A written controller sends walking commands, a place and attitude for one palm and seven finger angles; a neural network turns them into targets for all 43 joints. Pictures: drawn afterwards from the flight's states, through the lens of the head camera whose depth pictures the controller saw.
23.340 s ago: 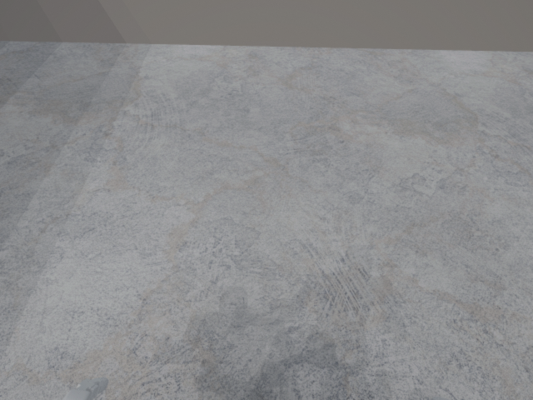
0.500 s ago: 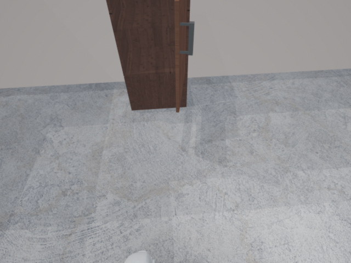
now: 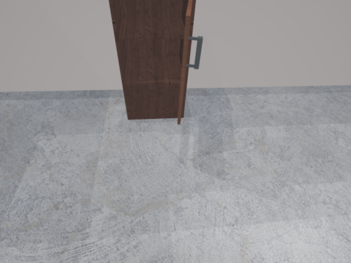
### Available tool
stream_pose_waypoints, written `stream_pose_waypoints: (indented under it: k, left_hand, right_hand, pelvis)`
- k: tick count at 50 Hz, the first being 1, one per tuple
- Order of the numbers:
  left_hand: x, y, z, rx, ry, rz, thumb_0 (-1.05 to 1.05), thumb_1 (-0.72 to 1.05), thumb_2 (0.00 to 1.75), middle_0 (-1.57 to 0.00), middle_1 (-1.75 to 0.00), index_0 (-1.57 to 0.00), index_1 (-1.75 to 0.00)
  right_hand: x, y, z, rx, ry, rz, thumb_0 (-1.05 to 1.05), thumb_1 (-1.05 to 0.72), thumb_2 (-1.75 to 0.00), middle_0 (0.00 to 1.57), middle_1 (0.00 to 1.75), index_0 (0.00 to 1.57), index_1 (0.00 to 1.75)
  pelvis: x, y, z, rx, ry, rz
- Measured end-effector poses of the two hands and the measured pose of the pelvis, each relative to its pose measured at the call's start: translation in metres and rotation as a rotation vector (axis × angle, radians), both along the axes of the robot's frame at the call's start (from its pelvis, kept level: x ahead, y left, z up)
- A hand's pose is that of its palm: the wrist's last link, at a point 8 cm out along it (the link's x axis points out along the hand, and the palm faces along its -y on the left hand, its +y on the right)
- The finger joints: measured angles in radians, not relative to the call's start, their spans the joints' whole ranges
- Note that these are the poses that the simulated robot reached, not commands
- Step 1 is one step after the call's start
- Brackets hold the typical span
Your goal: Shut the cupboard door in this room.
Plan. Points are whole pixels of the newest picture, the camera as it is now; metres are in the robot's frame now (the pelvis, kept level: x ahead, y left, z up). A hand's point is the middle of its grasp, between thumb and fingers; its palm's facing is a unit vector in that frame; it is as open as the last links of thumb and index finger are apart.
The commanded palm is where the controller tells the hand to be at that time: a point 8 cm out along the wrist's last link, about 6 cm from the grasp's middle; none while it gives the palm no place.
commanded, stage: stand and wait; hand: left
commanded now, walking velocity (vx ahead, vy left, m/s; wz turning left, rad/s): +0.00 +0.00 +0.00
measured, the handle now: (193, 53) +0.96 -0.01 +0.02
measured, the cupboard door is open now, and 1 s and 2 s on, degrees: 79 79 79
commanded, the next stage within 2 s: turn or walk to find it in 0.78 s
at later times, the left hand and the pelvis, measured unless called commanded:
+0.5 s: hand out of the picture -0.04 +0.15 -0.18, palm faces +0.02 -0.99 -0.14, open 7.4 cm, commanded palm none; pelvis -0.01 +0.00 +0.00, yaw +0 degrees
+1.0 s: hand out of the picture -0.05 +0.13 -0.18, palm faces +0.04 -0.99 -0.15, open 7.4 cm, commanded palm none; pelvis +0.00 -0.02 +0.00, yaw +0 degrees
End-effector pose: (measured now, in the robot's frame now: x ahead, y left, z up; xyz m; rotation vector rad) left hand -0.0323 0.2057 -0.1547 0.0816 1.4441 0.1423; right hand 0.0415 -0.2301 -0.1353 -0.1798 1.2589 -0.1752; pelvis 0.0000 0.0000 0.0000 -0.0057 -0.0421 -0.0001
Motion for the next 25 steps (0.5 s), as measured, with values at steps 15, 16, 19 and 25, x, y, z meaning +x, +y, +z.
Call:
stream_pose_waypoints:
  k: [15,16,19,25]
  left_hand:
    - [0.005,0.018,0.004,0.036,0.0,-0.038,0.0,0.91,0.9,-0.2,-0.3,-0.19,-0.29]
    - [0.004,0.017,0.004,0.034,0.003,-0.038,0.0,0.91,0.9,-0.2,-0.3,-0.19,-0.29]
    - [-0.001,0.011,0.004,0.024,0.011,-0.035,0.0,0.91,0.9,-0.2,-0.3,-0.19,-0.29]
    - [-0.013,-0.004,0.003,0.002,0.031,-0.022,0.0,0.91,0.9,-0.2,-0.3,-0.19,-0.29]
  right_hand:
    - [-0.089,0.03,-0.01,0.078,0.214,-0.074,0.0,-0.91,-0.89,0.2,0.3,0.2,0.3]
    - [-0.091,0.032,-0.01,0.084,0.219,-0.076,0.0,-0.91,-0.89,0.2,0.3,0.2,0.3]
    - [-0.093,0.035,-0.011,0.095,0.223,-0.081,0.01,-0.91,-0.89,0.2,0.3,0.2,0.3]
    - [-0.086,0.033,-0.012,0.099,0.199,-0.079,0.01,-0.91,-0.89,0.2,0.3,0.2,0.3]
  pelvis:
    - [-0.006,0.006,0.0,0.008,-0.001,-0.003]
    - [-0.007,0.006,0.0,0.009,0.0,-0.003]
    - [-0.009,0.005,0.0,0.009,0.004,-0.002]
    - [-0.011,0.001,0.0,0.008,0.007,-0.001]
